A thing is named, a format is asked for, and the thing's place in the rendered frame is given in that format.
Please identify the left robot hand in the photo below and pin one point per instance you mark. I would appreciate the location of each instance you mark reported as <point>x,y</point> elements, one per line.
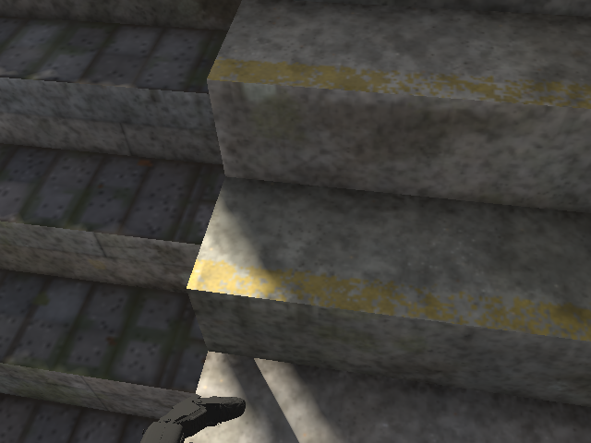
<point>190,416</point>

